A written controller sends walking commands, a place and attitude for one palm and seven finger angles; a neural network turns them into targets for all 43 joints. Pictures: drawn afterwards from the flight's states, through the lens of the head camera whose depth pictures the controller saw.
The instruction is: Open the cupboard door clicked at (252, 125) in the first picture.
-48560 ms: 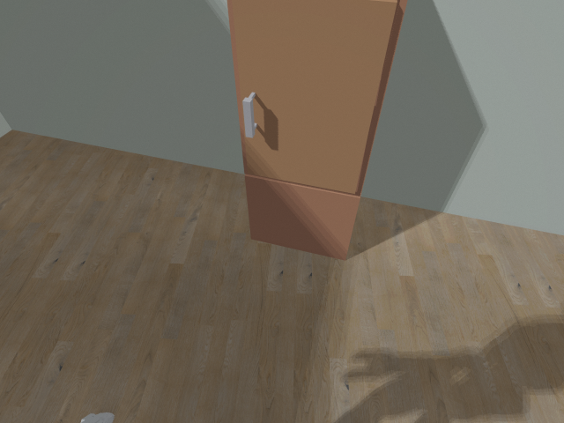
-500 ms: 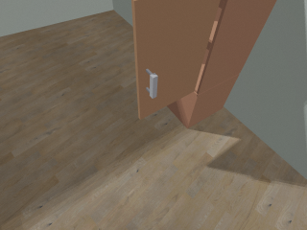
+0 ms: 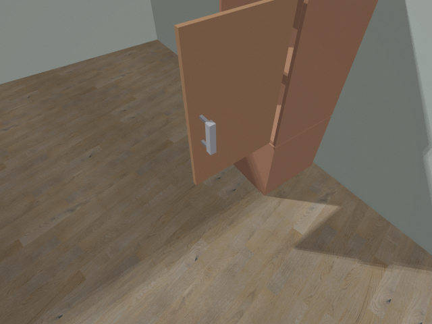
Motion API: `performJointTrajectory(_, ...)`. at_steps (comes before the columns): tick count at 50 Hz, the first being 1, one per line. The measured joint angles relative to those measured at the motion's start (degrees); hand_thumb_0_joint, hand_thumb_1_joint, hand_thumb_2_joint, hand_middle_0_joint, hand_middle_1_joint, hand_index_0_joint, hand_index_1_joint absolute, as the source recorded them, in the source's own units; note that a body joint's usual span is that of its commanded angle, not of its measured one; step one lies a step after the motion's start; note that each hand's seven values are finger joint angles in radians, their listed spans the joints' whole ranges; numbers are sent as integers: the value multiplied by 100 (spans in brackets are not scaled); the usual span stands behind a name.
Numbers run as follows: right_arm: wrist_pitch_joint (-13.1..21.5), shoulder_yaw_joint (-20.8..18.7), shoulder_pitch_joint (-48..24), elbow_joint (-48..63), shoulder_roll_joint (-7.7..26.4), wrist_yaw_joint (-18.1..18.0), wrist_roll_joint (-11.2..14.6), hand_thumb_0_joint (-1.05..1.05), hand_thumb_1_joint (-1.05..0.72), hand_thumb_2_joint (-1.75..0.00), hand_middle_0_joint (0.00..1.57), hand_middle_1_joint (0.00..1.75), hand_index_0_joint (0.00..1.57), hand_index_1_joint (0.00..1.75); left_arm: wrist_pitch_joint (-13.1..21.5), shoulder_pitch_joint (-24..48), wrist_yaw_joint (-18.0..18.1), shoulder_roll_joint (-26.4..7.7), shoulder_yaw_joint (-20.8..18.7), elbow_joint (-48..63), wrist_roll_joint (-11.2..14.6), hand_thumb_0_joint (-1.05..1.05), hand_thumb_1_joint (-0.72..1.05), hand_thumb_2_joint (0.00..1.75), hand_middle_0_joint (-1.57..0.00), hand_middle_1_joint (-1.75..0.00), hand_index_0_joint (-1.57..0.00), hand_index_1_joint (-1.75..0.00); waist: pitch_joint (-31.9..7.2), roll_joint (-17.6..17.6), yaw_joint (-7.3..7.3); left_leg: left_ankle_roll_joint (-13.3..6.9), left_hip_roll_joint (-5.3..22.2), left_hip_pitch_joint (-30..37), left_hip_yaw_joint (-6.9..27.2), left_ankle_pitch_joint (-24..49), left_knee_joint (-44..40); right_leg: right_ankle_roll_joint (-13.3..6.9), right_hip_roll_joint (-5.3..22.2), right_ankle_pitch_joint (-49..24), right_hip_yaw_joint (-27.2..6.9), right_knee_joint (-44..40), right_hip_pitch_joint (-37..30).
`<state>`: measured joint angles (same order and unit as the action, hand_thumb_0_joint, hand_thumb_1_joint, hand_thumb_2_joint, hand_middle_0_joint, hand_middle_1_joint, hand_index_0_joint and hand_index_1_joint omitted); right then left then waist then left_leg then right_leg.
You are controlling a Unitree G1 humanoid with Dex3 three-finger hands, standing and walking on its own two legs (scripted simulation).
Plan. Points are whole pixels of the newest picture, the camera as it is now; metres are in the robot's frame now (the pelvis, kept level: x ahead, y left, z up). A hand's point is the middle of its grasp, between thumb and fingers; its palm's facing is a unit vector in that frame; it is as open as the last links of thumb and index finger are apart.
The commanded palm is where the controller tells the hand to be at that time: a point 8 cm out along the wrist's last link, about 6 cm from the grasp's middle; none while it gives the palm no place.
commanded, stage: let the arm hang, fingers relaxed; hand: left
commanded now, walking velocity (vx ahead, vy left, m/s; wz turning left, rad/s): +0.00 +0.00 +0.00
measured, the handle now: (207, 134) +0.67 +0.07 -0.09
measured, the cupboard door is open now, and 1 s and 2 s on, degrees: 91 91 91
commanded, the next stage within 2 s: look to check the result in 0.12 s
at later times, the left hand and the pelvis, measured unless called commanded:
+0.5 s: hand out of the picture +0.04 +0.21 -0.16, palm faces +0.01 -0.96 -0.29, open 7.4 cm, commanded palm none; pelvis +0.02 -0.01 +0.00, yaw +0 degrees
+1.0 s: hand out of the picture +0.09 +0.20 -0.16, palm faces -0.01 -0.96 -0.29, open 7.4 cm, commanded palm none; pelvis +0.03 -0.02 +0.00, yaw +0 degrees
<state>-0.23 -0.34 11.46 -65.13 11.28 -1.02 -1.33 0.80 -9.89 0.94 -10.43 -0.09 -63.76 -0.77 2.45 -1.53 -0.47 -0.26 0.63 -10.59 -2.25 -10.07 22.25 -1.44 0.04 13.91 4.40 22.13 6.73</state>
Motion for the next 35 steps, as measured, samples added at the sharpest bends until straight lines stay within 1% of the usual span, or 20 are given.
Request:
performJointTrajectory(7,7,-19,16,-32,68,-15,1,0,-91,-90,20,30,20,30,4,-12,-7,-38,-23,-25,3,0,90,90,-20,-29,-20,-30,54,45,-12,22,16,58,12,-8,-59,-16,-21,-7,9,-92,-75)
performJointTrajectory(18,-16,-19,-20,-47,177,-24,13,0,-91,-90,20,30,20,30,-24,-115,-6,-231,-62,-145,10,0,90,90,-20,-29,-20,-30,151,16,26,50,32,106,38,-34,-115,-40,-45,7,33,-190,-150)
performJointTrajectory(35,1,-10,-311,32,313,-15,22,0,-91,-90,20,30,20,30,17,17,-6,-324,-47,-109,5,0,90,90,-20,-29,-20,-30,81,-15,58,100,57,246,43,-76,-220,-74,-77,50,33,-297,-289)
